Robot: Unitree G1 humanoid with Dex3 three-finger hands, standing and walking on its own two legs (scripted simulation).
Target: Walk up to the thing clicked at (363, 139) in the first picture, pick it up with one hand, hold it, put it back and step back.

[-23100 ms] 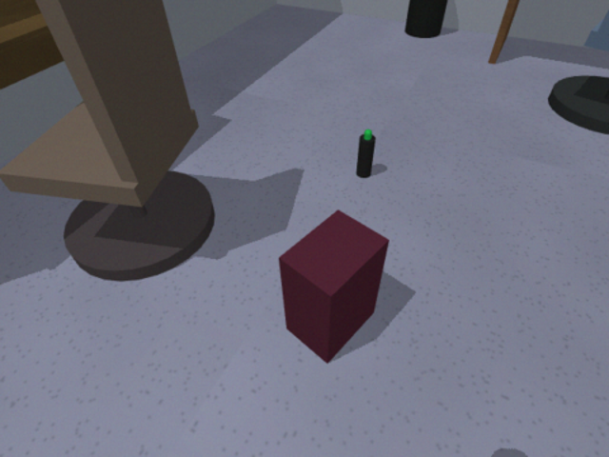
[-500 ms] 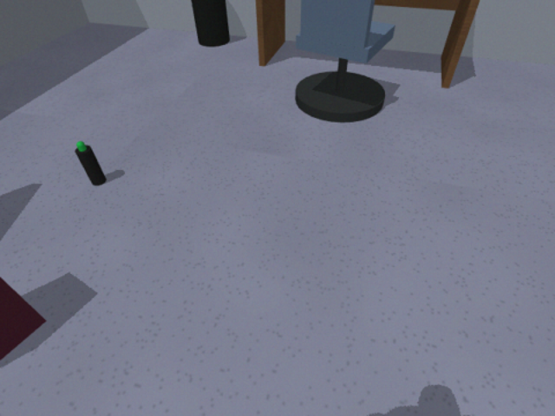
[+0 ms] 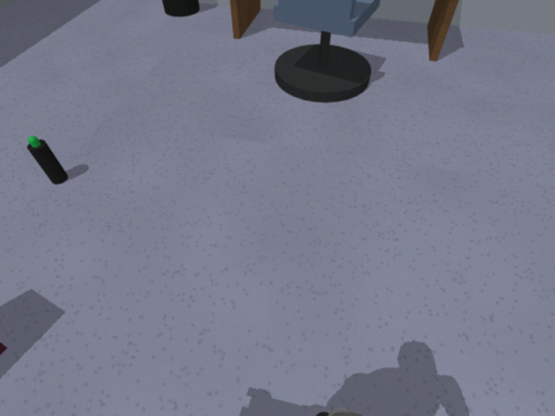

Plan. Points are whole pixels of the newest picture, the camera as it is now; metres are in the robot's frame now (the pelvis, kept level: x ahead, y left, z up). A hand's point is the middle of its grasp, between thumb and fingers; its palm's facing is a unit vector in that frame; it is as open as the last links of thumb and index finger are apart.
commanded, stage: walk up
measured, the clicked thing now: (46, 159) +1.32 +1.10 -0.63
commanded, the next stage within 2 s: none
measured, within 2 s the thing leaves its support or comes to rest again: neither
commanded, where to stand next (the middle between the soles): +0.47 -0.01 m, yaw +0 degrees
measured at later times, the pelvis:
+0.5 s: pelvis +0.19 +0.01 -0.02, yaw +9 degrees
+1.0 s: pelvis +0.37 -0.07 -0.01, yaw +27 degrees
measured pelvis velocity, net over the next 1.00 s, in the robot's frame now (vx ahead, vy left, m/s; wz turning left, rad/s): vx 0.37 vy -0.07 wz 0.47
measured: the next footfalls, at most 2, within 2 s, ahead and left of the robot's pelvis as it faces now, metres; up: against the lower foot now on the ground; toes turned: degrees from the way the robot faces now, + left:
right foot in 0.02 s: +0.19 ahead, -0.11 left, +0.00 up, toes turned -2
left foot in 0.46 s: +0.28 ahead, +0.15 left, +0.00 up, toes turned +15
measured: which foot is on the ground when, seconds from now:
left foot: down 0.00-0.06, up 0.08-0.44, down 0.46-0.88, up 0.90-1.00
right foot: up 0.00-0.00, down 0.02-0.46, up 0.48-0.84, down 0.86-1.00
